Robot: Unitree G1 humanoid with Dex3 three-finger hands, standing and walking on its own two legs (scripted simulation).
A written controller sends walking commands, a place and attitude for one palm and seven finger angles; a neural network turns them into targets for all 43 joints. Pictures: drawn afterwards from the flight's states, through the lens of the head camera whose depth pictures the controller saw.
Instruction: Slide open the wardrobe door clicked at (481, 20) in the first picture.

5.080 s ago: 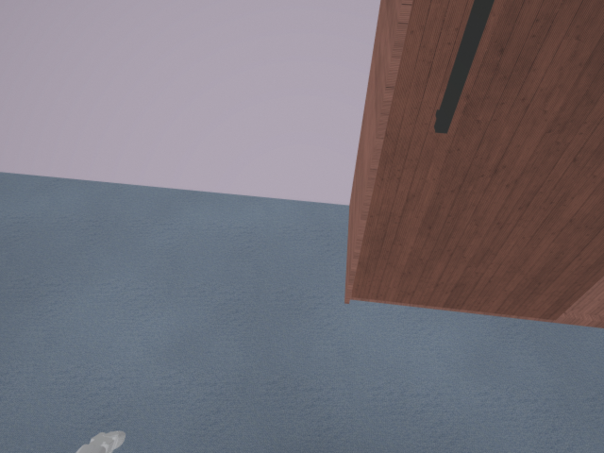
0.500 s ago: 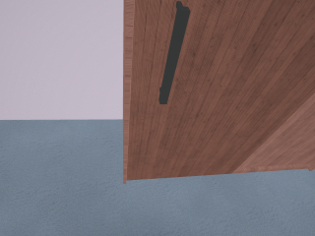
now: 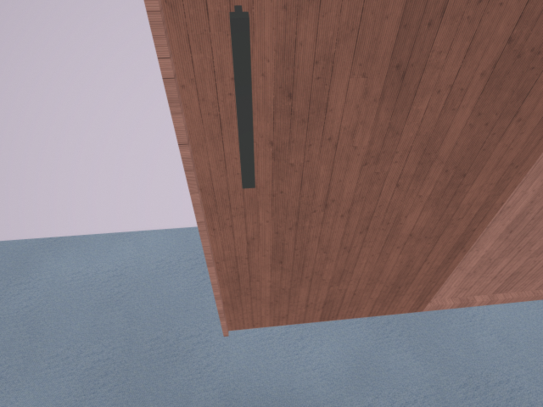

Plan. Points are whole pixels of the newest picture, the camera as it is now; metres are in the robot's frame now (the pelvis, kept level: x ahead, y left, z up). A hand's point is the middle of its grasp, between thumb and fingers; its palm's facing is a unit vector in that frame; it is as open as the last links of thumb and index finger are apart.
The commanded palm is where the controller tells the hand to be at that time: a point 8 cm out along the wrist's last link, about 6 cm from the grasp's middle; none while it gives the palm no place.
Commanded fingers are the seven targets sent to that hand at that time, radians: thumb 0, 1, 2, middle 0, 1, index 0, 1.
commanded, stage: come to a stop and stand still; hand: left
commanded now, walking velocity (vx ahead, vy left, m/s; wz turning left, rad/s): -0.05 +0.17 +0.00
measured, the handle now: (244, 109) +0.51 +0.06 +0.20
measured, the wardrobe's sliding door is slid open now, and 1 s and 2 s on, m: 0.00 0.00 0.00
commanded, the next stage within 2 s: look again from close up in 0.96 s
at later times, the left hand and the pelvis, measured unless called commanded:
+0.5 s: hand out of the picture -0.04 +0.24 -0.16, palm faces +0.00 -0.98 -0.22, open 7.4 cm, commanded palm none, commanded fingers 0.00 0.90 0.90 -0.20 -0.30 -0.20 -0.30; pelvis -0.04 +0.05 +0.01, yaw -2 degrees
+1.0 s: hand out of the picture -0.02 +0.19 -0.16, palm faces +0.01 -0.98 -0.19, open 7.2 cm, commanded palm none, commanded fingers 0.00 0.90 0.90 -0.20 -0.30 -0.20 -0.30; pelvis -0.02 +0.03 +0.01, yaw -1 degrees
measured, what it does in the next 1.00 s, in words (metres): steps on the spot: right foot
